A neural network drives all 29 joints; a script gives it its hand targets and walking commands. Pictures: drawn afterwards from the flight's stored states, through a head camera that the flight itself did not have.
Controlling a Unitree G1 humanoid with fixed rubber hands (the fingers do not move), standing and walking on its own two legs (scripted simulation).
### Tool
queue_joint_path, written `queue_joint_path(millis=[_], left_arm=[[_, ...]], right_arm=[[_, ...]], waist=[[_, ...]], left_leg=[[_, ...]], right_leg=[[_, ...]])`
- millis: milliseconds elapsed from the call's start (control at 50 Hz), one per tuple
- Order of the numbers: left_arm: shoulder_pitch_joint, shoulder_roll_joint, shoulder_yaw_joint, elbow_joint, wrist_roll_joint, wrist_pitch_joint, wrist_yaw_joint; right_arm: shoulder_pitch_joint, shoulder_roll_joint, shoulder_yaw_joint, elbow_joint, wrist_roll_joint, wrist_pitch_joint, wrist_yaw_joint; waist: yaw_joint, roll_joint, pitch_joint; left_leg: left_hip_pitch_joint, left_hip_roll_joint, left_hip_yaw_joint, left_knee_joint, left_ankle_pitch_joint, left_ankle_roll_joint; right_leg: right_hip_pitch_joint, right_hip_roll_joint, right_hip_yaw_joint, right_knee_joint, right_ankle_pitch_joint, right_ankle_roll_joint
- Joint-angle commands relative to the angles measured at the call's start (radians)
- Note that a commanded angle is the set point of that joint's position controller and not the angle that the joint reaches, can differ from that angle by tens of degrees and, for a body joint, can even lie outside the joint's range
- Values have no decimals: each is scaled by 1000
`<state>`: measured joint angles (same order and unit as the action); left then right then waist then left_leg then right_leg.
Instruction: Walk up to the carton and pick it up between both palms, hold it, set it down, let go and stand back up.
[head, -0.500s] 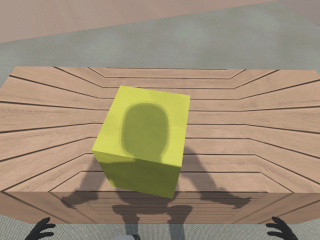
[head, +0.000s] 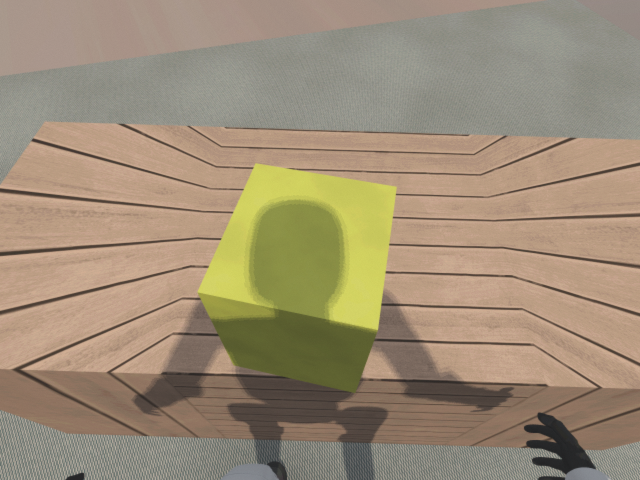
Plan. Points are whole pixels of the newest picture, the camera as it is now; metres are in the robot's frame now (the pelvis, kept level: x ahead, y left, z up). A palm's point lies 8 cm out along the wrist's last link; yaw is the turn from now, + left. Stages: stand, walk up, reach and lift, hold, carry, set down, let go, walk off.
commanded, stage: walk up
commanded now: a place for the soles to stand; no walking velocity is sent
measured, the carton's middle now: (307, 283) +0.37 +0.03 -0.04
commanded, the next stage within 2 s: reach and lift in 0.88 s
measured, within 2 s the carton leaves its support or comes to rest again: neither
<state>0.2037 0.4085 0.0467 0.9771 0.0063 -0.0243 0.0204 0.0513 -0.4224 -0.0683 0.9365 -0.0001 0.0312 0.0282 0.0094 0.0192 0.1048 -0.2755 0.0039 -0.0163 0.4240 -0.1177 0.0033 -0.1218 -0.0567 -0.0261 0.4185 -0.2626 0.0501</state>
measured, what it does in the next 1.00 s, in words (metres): stands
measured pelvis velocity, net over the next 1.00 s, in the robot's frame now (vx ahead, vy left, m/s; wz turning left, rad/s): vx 0.01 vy -0.01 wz -0.02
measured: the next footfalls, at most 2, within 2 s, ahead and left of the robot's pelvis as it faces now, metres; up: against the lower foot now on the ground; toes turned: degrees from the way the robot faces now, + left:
none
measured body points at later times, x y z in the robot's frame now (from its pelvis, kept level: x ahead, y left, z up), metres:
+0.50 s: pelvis +0.02 -0.01 +0.00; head +0.06 -0.01 +0.45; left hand +0.13 +0.33 -0.10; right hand +0.14 -0.33 -0.11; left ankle +0.07 +0.12 -0.74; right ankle -0.02 -0.15 -0.74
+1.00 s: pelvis +0.01 -0.01 -0.01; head +0.04 +0.00 +0.43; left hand +0.14 +0.32 -0.11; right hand +0.18 -0.32 -0.11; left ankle +0.07 +0.12 -0.74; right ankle -0.02 -0.15 -0.74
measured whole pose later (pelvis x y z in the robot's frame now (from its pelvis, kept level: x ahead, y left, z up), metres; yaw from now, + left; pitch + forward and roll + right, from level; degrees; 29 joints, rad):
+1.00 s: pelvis +0.01 -0.01 -0.01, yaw -1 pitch -2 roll +0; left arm 0.09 0.42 0.08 0.72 0.01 0.27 0.03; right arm -0.05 -0.37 -0.16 1.06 -0.10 -0.11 0.06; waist 0.04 0.00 0.12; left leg -0.34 0.02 -0.01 0.60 -0.23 -0.02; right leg -0.19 -0.05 -0.02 0.60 -0.38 0.03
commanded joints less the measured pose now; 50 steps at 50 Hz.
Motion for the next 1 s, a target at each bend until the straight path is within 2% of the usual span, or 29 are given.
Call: queue_joint_path(millis=[0,40,60,120,140,180,200,280,320,340,440,460,480,500,520,580,600,620,680,720,740,760,780,800,860,880,900,940,980], left_arm=[[4,228,47,-69,-7,-13,1],[-16,233,47,-77,-11,-12,8],[-14,243,57,-92,2,-10,5],[-30,225,45,-100,-1,-10,6],[-2,221,46,-106,-4,-9,3],[-49,227,42,-112,-1,-7,2],[-17,223,46,-106,-10,-8,2],[-16,249,59,-125,-14,-3,5],[-48,234,45,-123,-8,0,4],[-28,207,39,-121,-8,0,2],[-12,236,41,-88,-9,-5,10],[-10,229,35,-101,-15,-1,14],[-13,223,39,-100,-13,3,14],[-39,237,42,-105,-13,1,13],[-36,222,43,-106,-10,-1,11],[-25,222,43,-99,-9,7,14],[-36,235,52,-94,-8,11,18],[1,220,46,-106,-15,12,17],[8,220,51,-97,-5,4,19],[-8,202,39,-86,-12,3,14],[-4,206,40,-84,-10,7,11],[-9,224,43,-81,-13,8,9],[-38,247,54,-85,-5,5,7],[-31,243,47,-87,-1,3,10],[-17,230,49,-95,-4,-7,11],[-457,145,66,-355,18,163,2],[-374,132,58,-422,-10,254,24],[-342,124,67,-445,0,357,9],[-310,131,56,-537,70,425,3]], right_arm=[[-21,-196,-35,-54,7,-13,1],[-33,-167,-29,-56,10,-4,-1],[-9,-197,-43,-65,7,-2,-1],[-18,-179,-30,-57,8,-11,1],[-35,-201,-37,-57,-9,-9,2],[1,-184,-30,-53,9,-8,-1],[-12,-177,-26,-57,14,-12,-4],[-16,-196,-27,-65,17,-6,1],[-4,-192,-26,-54,7,-5,1],[-20,-201,-28,-48,5,-9,4],[-19,-186,-29,-33,10,-18,-4],[-12,-180,-26,-32,16,-18,-7],[-24,-189,-28,-36,1,-11,-9],[-5,-173,-25,-28,9,-10,-5],[22,-195,-30,-21,-7,-6,-3],[-16,-176,-36,-49,8,1,-2],[-14,-189,-31,-35,10,1,-3],[0,-184,-33,-31,21,-1,-6],[-35,-176,-27,-42,6,-5,-9],[-22,-178,-24,-45,10,-10,-7],[-46,-181,-20,-44,10,-10,-9],[-44,-179,-20,-52,18,-5,-11],[-53,-186,-25,-53,3,1,-2],[-31,-179,-28,-53,17,3,-6],[-21,-186,-30,-25,6,0,-4],[-296,13,-68,125,-141,-190,-10],[-193,-40,-98,98,-126,-205,26],[-201,-82,-148,79,-127,-190,49],[-181,-93,-148,70,-78,-190,35]], waist=[[-5,0,-98],[-11,2,-51],[-16,-62,-104],[-2,-19,-93],[13,-38,-102],[-16,-65,-88],[-10,13,-165],[-12,-53,-112],[-22,-15,-84],[3,38,-103],[15,-85,-169],[-4,8,-144],[12,14,-121],[-14,10,-138],[6,-44,-139],[3,16,-123],[-7,-23,-118],[-20,53,-160],[17,-5,-159],[1,30,-164],[10,-18,-112],[-5,19,-105],[8,-32,-104],[-24,-14,-121],[-9,-23,-130],[34,-73,-201],[-36,-91,-119],[-18,-101,-142],[-8,-17,-122]], left_leg=[[116,104,-128,-64,35,72],[94,74,-104,-41,-20,42],[139,77,-110,-20,-27,54],[94,94,-136,-53,-22,56],[126,90,-105,-20,33,57],[131,96,-123,-27,90,44],[143,102,-106,-43,8,56],[129,94,-105,-14,25,53],[89,100,-127,-54,9,58],[88,111,-147,-75,15,70],[146,99,-97,8,270,40],[142,89,-88,14,208,45],[116,95,-91,6,214,50],[149,100,-100,-19,251,43],[129,105,-119,7,285,52],[126,96,-88,-16,188,54],[116,99,-113,-31,176,69],[149,106,-95,-29,154,61],[138,118,-124,-57,173,81],[116,120,-133,-35,199,83],[101,117,-141,-26,148,85],[122,103,-91,-27,93,63],[143,84,-103,-11,136,41],[170,77,-81,-18,94,45],[174,74,-80,-13,102,58],[193,21,94,100,-117,-102],[210,13,75,158,-155,-72],[223,8,68,198,-184,-48],[256,17,60,193,-147,-54]], right_leg=[[-65,-65,62,-68,69,-78],[-122,-104,121,-117,2,-99],[-116,-116,114,-103,1,-111],[-69,-93,82,-101,9,-89],[-81,-118,131,-98,25,-106],[-97,-89,74,-95,44,-93],[-35,-79,68,-92,45,-83],[-82,-95,63,-78,57,-93],[-84,-82,72,-69,7,-89],[-45,-64,53,-67,33,-78],[17,-98,68,-57,218,-81],[-6,-110,74,-54,208,-87],[-1,-110,75,-74,165,-89],[-12,-97,64,-22,189,-82],[14,-102,49,-30,193,-83],[3,-100,52,-50,144,-72],[-13,-88,56,-32,143,-82],[-12,-98,59,-48,133,-78],[26,-59,46,-17,122,-80],[27,-60,55,-17,119,-70],[-12,-78,49,-55,116,-71],[-45,-99,82,-71,93,-82],[-68,-102,68,-98,76,-82],[-87,-94,78,-112,93,-77],[-79,-118,100,-98,72,-104],[-253,44,-76,28,-134,-80],[-377,30,-69,35,-202,-129],[-404,30,-81,63,-195,-118],[-409,33,-91,77,-150,-115]])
